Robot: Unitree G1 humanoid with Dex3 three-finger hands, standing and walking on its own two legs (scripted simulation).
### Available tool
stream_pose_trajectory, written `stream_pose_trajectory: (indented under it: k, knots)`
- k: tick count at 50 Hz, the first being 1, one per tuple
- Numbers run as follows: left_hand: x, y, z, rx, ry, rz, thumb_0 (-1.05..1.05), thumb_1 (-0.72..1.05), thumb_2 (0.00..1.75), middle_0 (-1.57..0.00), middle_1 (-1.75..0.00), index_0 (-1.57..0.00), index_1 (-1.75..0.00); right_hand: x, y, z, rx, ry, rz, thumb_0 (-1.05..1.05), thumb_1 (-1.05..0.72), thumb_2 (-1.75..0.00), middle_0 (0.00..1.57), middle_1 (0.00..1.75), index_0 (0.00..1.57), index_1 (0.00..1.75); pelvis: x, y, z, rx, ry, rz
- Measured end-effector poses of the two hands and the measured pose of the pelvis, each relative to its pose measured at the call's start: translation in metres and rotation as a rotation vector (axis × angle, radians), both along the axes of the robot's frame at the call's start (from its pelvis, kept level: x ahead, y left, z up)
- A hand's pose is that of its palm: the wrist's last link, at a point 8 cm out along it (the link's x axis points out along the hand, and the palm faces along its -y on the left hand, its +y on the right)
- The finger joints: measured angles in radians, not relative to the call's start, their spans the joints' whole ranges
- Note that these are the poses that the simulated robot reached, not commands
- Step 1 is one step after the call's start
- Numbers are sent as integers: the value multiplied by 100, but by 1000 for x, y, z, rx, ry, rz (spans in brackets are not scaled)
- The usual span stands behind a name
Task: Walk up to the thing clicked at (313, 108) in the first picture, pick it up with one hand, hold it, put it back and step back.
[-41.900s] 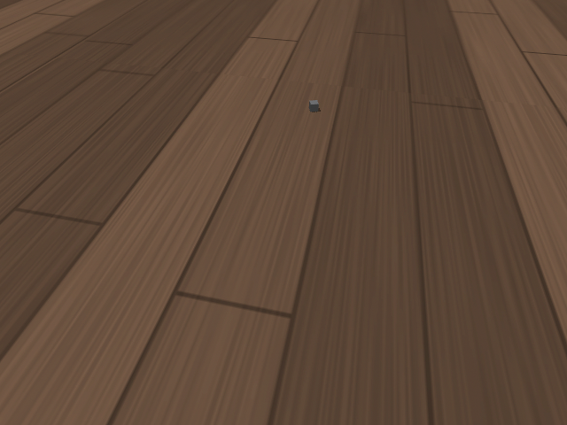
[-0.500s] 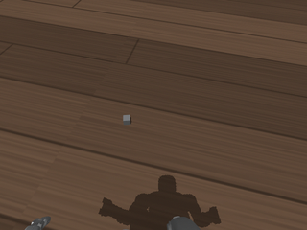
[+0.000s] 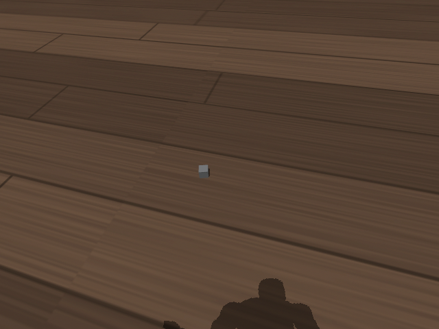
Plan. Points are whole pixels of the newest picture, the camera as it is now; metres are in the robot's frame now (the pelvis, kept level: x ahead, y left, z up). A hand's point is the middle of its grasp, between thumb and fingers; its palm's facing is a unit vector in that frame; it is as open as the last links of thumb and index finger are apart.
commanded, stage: step back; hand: left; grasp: from above
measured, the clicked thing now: (203, 171) +1.10 +0.21 -0.73
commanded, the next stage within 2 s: stand in 0.84 s
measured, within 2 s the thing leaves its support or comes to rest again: neither
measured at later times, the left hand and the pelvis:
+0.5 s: hand out of the picture +0.07 +0.26 -0.14, palm faces +0.03 -0.92 -0.40, open 7.4 cm; pelvis +0.02 -0.01 +0.00, yaw +1 degrees
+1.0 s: hand out of the picture +0.15 +0.27 -0.14, palm faces +0.00 -0.94 -0.35, open 7.4 cm; pelvis +0.05 +0.02 +0.01, yaw +0 degrees
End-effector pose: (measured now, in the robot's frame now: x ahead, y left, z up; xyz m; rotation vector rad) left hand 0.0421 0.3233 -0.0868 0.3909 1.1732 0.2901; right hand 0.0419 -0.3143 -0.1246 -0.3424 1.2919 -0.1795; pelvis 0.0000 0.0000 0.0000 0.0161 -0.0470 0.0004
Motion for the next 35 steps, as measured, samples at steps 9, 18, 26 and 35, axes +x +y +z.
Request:
stream_pose_trajectory:
  k: [9,18,26,35]
  knots:
    - [0,10,-12,-44,22,-8,1,90,90,-21,-30,-20,-30,-3,20,15,8,-107,-13,1,-90,-90,20,30,21,30,-7,8,3,12,-12,-2]
    - [18,-16,-15,-36,-22,-25,1,90,90,-20,-30,-20,-30,16,-11,4,-11,-90,-25,0,-90,-90,20,30,21,30,7,-14,-6,-27,-11,-5]
    - [19,-21,-10,-48,9,17,1,90,90,-21,-30,-21,-31,53,-8,6,-6,-67,23,0,-90,-90,20,30,20,30,28,-9,2,-16,2,13]
    - [55,1,-26,-61,26,27,1,90,90,-21,-30,-21,-30,90,25,4,3,-90,31,0,-90,-90,20,30,21,30,44,10,-4,-11,8,9]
